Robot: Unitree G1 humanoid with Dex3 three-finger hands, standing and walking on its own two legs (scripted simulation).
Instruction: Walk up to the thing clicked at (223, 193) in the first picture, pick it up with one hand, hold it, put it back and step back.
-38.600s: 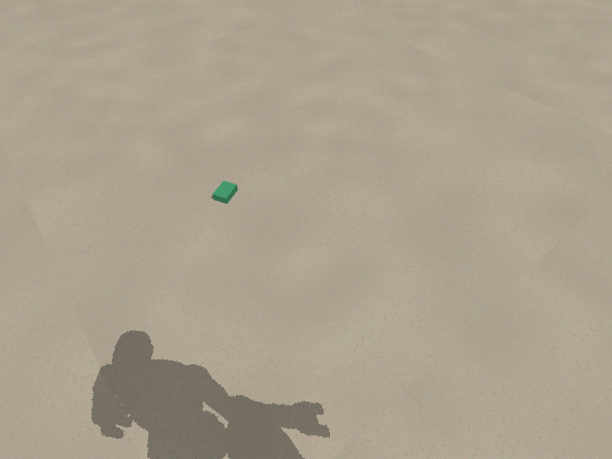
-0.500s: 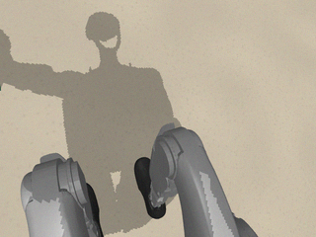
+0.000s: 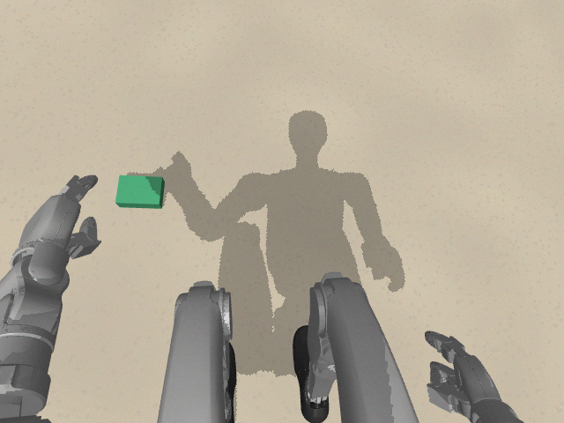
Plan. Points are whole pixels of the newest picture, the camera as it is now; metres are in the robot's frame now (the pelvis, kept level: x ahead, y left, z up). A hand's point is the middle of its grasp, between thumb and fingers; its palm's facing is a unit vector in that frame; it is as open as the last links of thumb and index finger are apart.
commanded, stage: home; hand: left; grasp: from above
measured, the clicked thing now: (141, 192) +0.57 +0.31 -0.46
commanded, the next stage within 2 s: none
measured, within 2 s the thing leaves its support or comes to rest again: neither
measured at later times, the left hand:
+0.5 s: hand (57, 299) +0.27 +0.21 +0.09, palm faces +0.12 -0.97 -0.23, open 7.4 cm
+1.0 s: hand out of the picture +0.22 +0.19 +0.19, palm faces +0.14 -0.97 -0.19, open 7.4 cm
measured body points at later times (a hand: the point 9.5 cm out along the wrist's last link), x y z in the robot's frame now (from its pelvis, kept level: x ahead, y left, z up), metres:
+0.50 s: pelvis +0.04 +0.00 +0.18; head +0.13 +0.03 +0.62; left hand +0.26 +0.26 +0.11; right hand +0.22 -0.23 +0.10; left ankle +0.07 +0.09 -0.44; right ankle +0.10 -0.11 -0.44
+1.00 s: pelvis +0.08 +0.00 +0.25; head +0.08 +0.01 +0.70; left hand +0.21 +0.25 +0.21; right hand +0.26 -0.22 +0.19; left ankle +0.07 +0.09 -0.44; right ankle +0.10 -0.11 -0.44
